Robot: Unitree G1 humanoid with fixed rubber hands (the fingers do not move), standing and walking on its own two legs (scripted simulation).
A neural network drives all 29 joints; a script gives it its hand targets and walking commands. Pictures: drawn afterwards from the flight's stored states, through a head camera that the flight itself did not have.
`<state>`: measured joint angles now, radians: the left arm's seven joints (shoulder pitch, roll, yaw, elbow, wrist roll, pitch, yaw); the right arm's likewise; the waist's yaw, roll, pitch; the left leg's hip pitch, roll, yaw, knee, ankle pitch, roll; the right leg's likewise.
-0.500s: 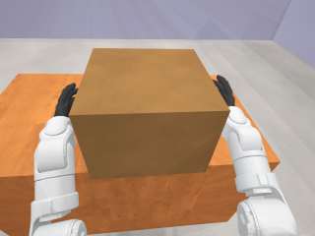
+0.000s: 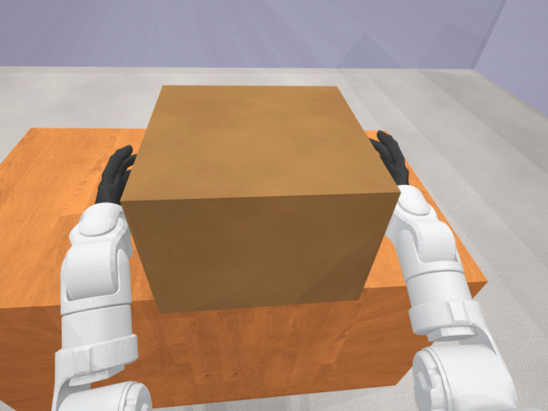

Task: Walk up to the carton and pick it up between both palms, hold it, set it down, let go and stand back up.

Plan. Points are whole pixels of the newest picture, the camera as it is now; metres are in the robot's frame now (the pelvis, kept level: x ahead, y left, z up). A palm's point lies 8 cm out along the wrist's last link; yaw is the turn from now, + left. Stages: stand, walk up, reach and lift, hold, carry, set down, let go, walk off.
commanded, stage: hold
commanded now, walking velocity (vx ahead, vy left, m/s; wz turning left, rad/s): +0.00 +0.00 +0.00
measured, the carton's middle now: (257, 188) +0.40 +0.01 +0.14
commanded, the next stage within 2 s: none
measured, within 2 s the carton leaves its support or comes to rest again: neither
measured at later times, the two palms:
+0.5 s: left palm (116, 204) +0.34 +0.20 +0.17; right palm (391, 186) +0.36 -0.18 +0.18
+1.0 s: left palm (114, 205) +0.34 +0.20 +0.17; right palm (390, 185) +0.36 -0.18 +0.18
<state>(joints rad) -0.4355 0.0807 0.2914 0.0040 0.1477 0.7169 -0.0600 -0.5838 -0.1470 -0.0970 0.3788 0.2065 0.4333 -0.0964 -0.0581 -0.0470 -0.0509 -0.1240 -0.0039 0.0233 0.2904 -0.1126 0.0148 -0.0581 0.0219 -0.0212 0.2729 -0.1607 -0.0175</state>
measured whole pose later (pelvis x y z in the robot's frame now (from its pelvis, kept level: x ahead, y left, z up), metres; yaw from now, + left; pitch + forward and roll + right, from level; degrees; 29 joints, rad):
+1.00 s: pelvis +0.00 +0.00 +0.00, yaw +0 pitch -3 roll +0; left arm -0.44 0.09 0.29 0.00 0.15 0.72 -0.06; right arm -0.59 -0.15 -0.09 0.39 0.20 0.43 -0.10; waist -0.06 -0.05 -0.05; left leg -0.12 0.00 0.02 0.29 -0.11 0.01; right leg -0.05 0.02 -0.03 0.27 -0.16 -0.02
